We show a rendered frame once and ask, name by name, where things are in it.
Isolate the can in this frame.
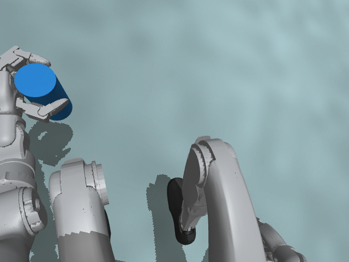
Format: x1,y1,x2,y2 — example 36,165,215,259
14,63,73,121

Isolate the left robot hand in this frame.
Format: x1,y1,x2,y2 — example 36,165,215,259
0,46,69,123

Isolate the right robot hand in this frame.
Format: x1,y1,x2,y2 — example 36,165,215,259
256,217,287,261

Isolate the right robot foot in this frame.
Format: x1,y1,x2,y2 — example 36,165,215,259
167,177,196,245

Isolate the left robot arm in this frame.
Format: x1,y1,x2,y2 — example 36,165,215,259
0,114,47,262

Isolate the right robot arm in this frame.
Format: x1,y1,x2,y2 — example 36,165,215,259
272,245,307,262

